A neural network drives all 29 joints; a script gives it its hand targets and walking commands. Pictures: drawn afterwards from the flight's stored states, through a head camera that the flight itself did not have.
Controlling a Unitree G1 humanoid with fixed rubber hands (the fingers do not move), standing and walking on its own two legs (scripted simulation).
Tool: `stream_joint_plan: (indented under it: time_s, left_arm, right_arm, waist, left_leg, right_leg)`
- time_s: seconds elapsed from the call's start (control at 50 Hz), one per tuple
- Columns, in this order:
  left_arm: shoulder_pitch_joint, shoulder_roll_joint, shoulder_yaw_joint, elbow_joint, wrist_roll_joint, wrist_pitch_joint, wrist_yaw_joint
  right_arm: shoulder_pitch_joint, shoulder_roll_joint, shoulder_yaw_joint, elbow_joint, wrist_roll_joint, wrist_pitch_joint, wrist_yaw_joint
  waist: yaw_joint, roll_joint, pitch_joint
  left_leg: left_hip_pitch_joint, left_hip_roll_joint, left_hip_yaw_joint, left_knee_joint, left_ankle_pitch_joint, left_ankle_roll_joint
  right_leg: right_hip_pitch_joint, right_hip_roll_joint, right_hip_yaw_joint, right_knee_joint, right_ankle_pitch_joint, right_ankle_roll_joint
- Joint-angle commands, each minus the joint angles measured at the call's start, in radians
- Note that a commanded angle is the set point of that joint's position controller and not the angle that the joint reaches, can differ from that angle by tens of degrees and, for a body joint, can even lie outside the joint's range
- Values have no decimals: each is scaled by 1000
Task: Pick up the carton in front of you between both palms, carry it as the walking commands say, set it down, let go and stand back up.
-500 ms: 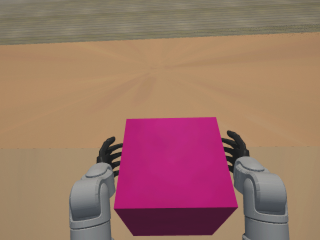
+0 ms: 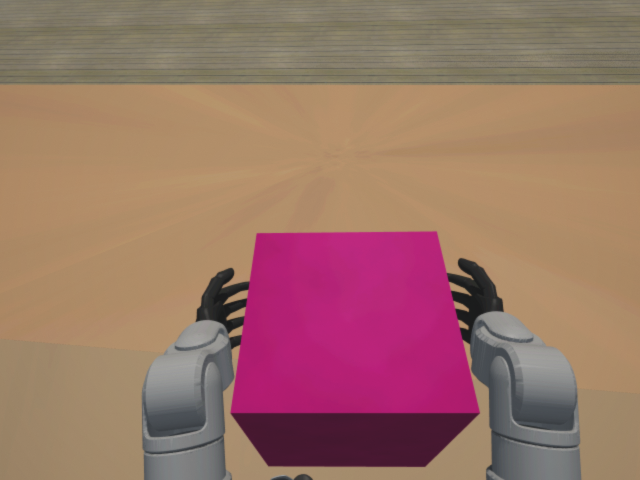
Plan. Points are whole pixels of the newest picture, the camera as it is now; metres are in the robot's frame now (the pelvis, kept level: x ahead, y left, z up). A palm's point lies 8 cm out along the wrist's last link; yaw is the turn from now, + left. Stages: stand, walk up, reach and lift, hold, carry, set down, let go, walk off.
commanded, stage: carry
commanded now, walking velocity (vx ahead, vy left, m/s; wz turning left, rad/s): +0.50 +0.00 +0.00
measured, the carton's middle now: (346, 357) +0.27 +0.01 +0.02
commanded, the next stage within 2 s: none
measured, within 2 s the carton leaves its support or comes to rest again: neither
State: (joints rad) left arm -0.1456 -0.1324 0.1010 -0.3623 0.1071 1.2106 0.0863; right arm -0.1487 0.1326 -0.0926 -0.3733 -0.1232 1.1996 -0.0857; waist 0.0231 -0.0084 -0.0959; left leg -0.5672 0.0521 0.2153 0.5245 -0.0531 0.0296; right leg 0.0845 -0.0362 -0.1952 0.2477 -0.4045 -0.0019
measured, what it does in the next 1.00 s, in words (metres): walks ahead: left foot, then right foot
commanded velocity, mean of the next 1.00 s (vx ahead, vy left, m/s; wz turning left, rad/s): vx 0.50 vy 0.00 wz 0.00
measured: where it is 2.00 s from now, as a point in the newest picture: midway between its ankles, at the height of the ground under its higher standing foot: (354, 240)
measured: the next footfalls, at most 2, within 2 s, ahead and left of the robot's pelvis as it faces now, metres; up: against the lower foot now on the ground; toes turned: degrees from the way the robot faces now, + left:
left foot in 0.04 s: +0.21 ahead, +0.10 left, +0.00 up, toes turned +11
right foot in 0.52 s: +0.54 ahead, -0.10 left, +0.00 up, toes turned -10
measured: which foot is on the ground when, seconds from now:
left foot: up 0.00-0.02, down 0.04-0.54, up 0.56-1.00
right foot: down 0.00-0.04, up 0.06-0.50, down 0.52-1.00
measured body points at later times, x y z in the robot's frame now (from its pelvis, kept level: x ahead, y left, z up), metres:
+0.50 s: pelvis +0.34 -0.01 -0.01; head +0.34 -0.02 +0.44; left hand +0.65 +0.13 +0.10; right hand +0.65 -0.17 +0.10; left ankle +0.17 +0.09 -0.73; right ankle +0.49 -0.11 -0.72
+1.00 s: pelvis +0.67 -0.03 -0.02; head +0.72 -0.04 +0.43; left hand +1.05 +0.11 +0.09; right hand +1.05 -0.19 +0.09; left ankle +0.81 +0.03 -0.75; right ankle +0.50 -0.09 -0.72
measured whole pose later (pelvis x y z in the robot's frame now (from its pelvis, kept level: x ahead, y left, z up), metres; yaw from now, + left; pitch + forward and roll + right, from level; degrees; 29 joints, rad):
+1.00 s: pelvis +0.67 -0.03 -0.02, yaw -2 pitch +5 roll -2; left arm -0.67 -0.04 0.22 0.05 0.06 1.19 0.14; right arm -0.69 0.02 -0.25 0.04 -0.07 1.19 -0.12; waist 0.03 0.04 0.01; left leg -0.52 0.01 0.13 0.43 0.13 0.08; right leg -0.10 0.03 -0.19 0.58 -0.43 -0.05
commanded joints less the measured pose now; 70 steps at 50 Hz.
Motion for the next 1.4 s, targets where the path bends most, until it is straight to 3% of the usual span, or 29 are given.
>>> stream_joint_plan:
  time_s: [0.0,0.02,0.04,0.06,0.08,0.14,0.18,0.28,0.42,0.46,0.5,0.52,0.54,0.56,0.62,0.66,0.78,0.9,0.96,0.98,1.0,1.02,1.04,1.06,1.1,1.12,1.24,1.32,1.38]
  left_arm:
    - [-429,-867,-703,-53,-409,2,-280]
    - [-431,-861,-704,-57,-403,0,-279]
    - [-444,-851,-704,-61,-399,1,-279]
    - [-457,-870,-717,-80,-402,2,-279]
    - [-457,-876,-720,-68,-400,-5,-279]
    - [-448,-953,-727,-51,-398,-39,-276]
    - [-409,-970,-727,-38,-381,-56,-266]
    - [-384,-936,-741,-28,-355,-80,-240]
    - [-654,-744,-735,-25,-403,-47,-214]
    - [-732,-689,-689,34,-402,-32,-205]
    - [-790,-650,-624,134,-400,-19,-195]
    - [-821,-631,-592,185,-402,-13,-192]
    - [-877,-618,-570,219,-411,-16,-190]
    - [-940,-666,-573,242,-445,-12,-193]
    - [-1165,-813,-592,234,-519,-28,-204]
    - [-1240,-881,-584,262,-540,-38,-208]
    - [-1292,-965,-529,358,-526,-49,-223]
    - [-1223,-961,-525,334,-481,-38,-210]
    - [-1176,-955,-547,328,-455,-35,-203]
    - [-1177,-956,-563,322,-454,-38,-203]
    - [-1176,-946,-575,315,-457,-36,-204]
    - [-1175,-942,-578,331,-453,-36,-203]
    - [-1169,-966,-576,340,-452,-27,-200]
    - [-1184,-935,-572,313,-441,-26,-193]
    - [-1241,-962,-579,260,-438,-40,-176]
    - [-1238,-964,-577,245,-431,-47,-166]
    - [-1123,-926,-585,239,-394,-73,-138]
    - [-1109,-885,-592,228,-385,-69,-142]
    - [-1078,-845,-580,259,-371,-52,-157]
  right_arm:
    - [-384,920,703,14,386,6,238]
    - [-377,917,701,17,386,4,243]
    - [-358,914,695,29,378,3,247]
    - [-369,917,694,52,379,-10,254]
    - [-360,950,708,46,400,-15,258]
    - [-409,1012,736,7,430,-37,265]
    - [-411,1015,750,-10,443,-46,269]
    - [-389,939,755,-1,445,-57,285]
    - [-584,735,703,41,425,-39,239]
    - [-688,691,680,92,427,-23,219]
    - [-795,659,654,158,440,-5,198]
    - [-858,651,632,188,444,4,189]
    - [-903,682,615,207,452,12,181]
    - [-963,693,590,249,445,12,176]
    - [-1081,817,561,332,464,-3,169]
    - [-1129,880,545,380,470,-13,167]
    - [-1177,966,506,461,440,-38,156]
    - [-1160,984,515,409,438,-18,161]
    - [-1128,969,523,387,440,-6,182]
    - [-1113,962,525,382,441,-6,192]
    - [-1085,945,517,391,436,-8,202]
    - [-1070,919,504,407,441,-3,211]
    - [-1091,882,505,425,434,-6,216]
    - [-1069,934,519,442,461,-8,224]
    - [-1169,994,558,343,519,-20,239]
    - [-1221,1019,584,303,546,-26,243]
    - [-1180,991,622,265,569,-48,228]
    - [-1118,955,624,288,547,-48,228]
    - [-1068,930,613,345,532,-46,229]
  waist:
    - [-24,-157,-164]
    - [-43,-114,-219]
    - [-65,9,-285]
    - [-57,278,-343]
    - [-53,259,-322]
    - [-46,27,-286]
    - [-39,63,-281]
    - [-42,126,-193]
    - [-69,168,-64]
    - [-33,171,-98]
    - [46,62,-236]
    - [68,-111,-299]
    - [56,-385,-353]
    - [35,-279,-337]
    - [17,-21,-325]
    - [19,-77,-353]
    - [37,-91,-334]
    - [59,-110,-281]
    - [-7,-135,-319]
    - [-73,-94,-360]
    - [-109,36,-377]
    - [-70,199,-365]
    - [-91,372,-488]
    - [-119,314,-476]
    - [-99,112,-401]
    - [-90,74,-388]
    - [-105,110,-412]
    - [-143,92,-348]
    - [-133,119,-304]
  left_leg:
    - [315,-98,111,-68,7,20]
    - [512,-77,83,-71,-55,23]
    - [678,123,-217,-131,-259,60]
    - [884,369,-684,-250,-318,219]
    - [858,379,-728,-310,-158,241]
    - [705,310,-439,-255,111,160]
    - [644,273,-335,-291,41,117]
    - [623,217,-175,-319,74,121]
    - [580,178,-81,-263,169,96]
    - [576,176,-49,-147,292,77]
    - [456,96,21,227,314,29]
    - [279,30,13,513,85,3]
    - [-28,-128,-104,773,-420,-21]
    - [-104,-74,-221,899,-448,16]
    - [-118,21,-251,802,-317,56]
    - [-90,20,-231,717,-285,44]
    - [-202,-1,-161,407,-186,20]
    - [-48,-68,-61,-26,172,36]
    - [206,-69,-68,-120,242,64]
    - [383,-62,-59,-170,270,55]
    - [573,-16,-116,-126,341,28]
    - [739,153,-307,63,863,5]
    - [998,320,-639,38,723,250]
    - [967,313,-696,-28,431,282]
    - [845,247,-598,-55,406,232]
    - [786,232,-548,-63,443,216]
    - [795,166,-382,-14,690,187]
    - [751,38,-251,23,651,151]
    - [649,22,-215,93,503,125]
  right_leg:
    - [-17,-160,-44,237,968,-57]
    - [-127,-135,-56,410,857,-36]
    - [-295,-95,-38,644,565,-8]
    - [-619,44,22,940,89,26]
    - [-721,30,155,1081,-56,1]
    - [-727,-79,202,1009,54,-44]
    - [-681,-81,173,867,100,-38]
    - [-721,-58,75,569,185,-3]
    - [-650,-10,-8,352,339,-49]
    - [-528,16,-30,336,300,-73]
    - [-170,76,-64,301,205,-69]
    - [-33,-130,280,206,45,-107]
    - [137,-328,774,41,28,-252]
    - [139,-355,732,38,111,-267]
    - [-18,-275,461,124,375,-206]
    - [-42,-259,388,126,432,-202]
    - [53,-201,258,165,674,-208]
    - [97,-104,109,225,784,-145]
    - [67,-115,85,382,865,-102]
    - [1,-86,39,560,824,-76]
    - [-171,-29,34,733,631,-60]
    - [-404,43,64,869,1,-49]
    - [-704,139,158,1127,-204,-26]
    - [-793,103,205,1176,-185,-49]
    - [-822,42,229,1066,-64,-60]
    - [-799,24,222,993,-18,-58]
    - [-829,26,161,715,151,-47]
    - [-728,91,59,363,435,-42]
    - [-529,106,45,174,648,-72]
